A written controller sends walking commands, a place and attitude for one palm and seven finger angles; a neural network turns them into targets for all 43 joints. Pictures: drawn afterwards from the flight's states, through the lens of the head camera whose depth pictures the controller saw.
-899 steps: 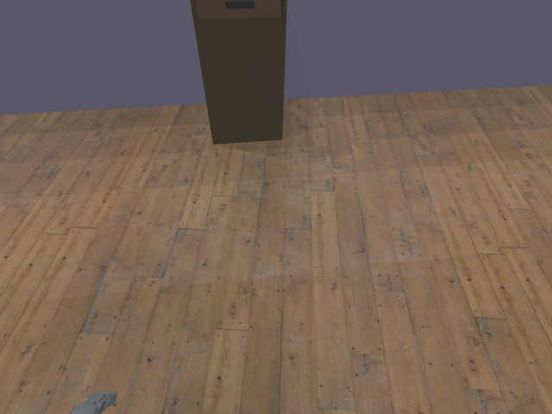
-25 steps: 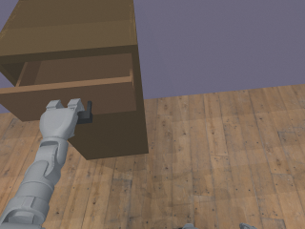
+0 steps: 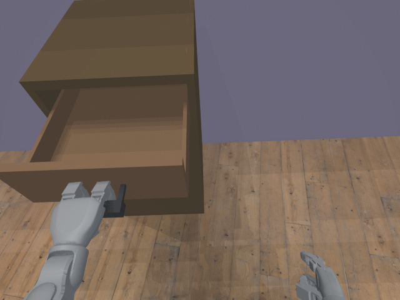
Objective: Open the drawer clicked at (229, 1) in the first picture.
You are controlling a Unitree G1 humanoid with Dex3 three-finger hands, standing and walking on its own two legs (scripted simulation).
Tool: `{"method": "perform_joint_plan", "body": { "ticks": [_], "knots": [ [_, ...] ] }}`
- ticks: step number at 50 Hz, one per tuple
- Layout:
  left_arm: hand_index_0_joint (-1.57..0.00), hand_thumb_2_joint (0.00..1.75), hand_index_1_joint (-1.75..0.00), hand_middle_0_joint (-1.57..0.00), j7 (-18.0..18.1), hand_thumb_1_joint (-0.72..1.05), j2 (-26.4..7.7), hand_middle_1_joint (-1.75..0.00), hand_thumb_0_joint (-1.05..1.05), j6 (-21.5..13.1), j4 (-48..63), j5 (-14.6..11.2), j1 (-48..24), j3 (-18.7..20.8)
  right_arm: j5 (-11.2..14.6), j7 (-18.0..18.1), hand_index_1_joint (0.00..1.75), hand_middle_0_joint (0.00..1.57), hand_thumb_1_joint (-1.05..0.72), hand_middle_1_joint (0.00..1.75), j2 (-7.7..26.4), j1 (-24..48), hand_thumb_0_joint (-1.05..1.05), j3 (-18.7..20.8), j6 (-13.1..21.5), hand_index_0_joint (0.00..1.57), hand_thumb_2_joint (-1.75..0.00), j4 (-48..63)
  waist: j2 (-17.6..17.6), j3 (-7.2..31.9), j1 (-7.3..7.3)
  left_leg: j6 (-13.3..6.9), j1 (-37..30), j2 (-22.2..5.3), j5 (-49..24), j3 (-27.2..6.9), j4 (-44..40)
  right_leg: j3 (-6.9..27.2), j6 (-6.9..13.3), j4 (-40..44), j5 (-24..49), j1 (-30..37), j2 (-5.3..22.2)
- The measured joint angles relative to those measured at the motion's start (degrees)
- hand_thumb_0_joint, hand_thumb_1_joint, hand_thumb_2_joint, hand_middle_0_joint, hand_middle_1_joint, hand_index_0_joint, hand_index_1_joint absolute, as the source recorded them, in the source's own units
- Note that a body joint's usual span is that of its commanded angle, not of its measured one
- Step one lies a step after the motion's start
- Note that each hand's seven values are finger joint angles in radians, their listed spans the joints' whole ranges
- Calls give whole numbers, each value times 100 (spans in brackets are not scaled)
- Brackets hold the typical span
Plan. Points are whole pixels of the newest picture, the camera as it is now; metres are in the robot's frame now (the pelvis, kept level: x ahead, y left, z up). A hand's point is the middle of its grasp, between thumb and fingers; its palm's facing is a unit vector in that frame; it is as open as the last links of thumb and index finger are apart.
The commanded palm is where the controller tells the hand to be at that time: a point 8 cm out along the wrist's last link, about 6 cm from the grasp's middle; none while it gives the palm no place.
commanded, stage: pull the drawer open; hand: left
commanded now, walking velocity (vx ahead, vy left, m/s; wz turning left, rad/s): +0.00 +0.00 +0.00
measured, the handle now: (95, 199) +0.30 +0.25 +0.01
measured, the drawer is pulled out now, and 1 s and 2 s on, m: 0.23 0.30 0.29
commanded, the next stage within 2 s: open the thumb to release the handle in 0.56 s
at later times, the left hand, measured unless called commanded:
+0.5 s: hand (84, 262) +0.18 +0.24 -0.01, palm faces -0.02 -0.05 -1.00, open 5.9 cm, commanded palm +0.13 +0.25 +0.05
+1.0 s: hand (85, 258) +0.19 +0.24 +0.00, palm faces +0.02 -0.04 -1.00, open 8.7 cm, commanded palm +0.16 +0.24 +0.05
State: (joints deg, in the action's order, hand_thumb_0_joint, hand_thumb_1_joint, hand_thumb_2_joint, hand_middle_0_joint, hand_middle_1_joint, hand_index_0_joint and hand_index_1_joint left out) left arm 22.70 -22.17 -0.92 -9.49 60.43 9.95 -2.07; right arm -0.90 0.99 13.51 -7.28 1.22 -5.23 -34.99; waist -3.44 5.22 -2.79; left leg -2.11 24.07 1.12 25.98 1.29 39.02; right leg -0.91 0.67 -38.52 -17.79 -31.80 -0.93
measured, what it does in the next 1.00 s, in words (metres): stands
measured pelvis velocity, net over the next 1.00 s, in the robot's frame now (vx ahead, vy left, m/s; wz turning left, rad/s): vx -0.02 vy -0.01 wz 0.00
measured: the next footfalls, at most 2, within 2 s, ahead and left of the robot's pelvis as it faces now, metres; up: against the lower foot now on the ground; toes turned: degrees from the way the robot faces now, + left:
none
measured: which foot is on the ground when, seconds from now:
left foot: down 0.00-1.00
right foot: down 0.00-1.00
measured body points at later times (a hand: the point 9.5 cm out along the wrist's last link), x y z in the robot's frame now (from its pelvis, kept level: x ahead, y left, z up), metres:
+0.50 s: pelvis -0.01 -0.02 -0.01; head +0.03 -0.04 +0.44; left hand +0.18 +0.24 +0.05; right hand +0.20 -0.25 -0.10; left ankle -0.08 +0.09 -0.72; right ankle +0.01 -0.12 -0.72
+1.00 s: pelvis -0.02 -0.01 -0.01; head +0.02 -0.04 +0.44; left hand +0.18 +0.24 +0.05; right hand +0.19 -0.22 -0.12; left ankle -0.08 +0.09 -0.72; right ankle +0.01 -0.12 -0.72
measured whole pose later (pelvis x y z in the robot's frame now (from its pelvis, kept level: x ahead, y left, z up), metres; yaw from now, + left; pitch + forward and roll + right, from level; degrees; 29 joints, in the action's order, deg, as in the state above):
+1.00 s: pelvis -0.02 -0.01 -0.01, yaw +0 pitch +9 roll +0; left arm 25.7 -19.9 2.2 -1.7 60.9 20.0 -2.4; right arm -1.8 2.4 12.1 -4.7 0.2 -3.7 -36.4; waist -3.6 5.1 -4.4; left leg -1.3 25.1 1.2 27.1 1.3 43.4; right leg -1.0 1.6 -44.0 -19.4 -33.5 -0.8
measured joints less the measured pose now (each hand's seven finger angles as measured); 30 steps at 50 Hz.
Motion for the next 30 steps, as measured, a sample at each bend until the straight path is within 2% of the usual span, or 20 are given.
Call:
{"method": "perform_joint_plan", "body": {
  "ticks": [15,24,30],
  "knots": [
    [-42,82,-135,-30,343,66,14,-134,5,-205,851,46,1435,220,-95,17,29,20,-91,30,-5,260,1,42,143,20,-90,-45,54,-2,-94,96,51,-50,75,49,227,34,108,-348,-108,-138,-53],
    [-42,74,-135,-31,321,67,36,-134,4,-56,1159,-80,1793,425,-117,-76,30,20,-91,30,-49,306,1,-18,146,20,-90,65,135,72,65,123,102,-113,169,142,378,114,140,-512,-161,-239,-129],
    [-42,73,-135,-31,374,67,24,-134,4,-46,1340,-94,1971,414,-134,-90,30,20,-91,30,13,222,1,13,122,20,-90,52,129,73,85,102,146,-111,230,156,459,129,118,-578,-207,-283,-129]
  ]
}}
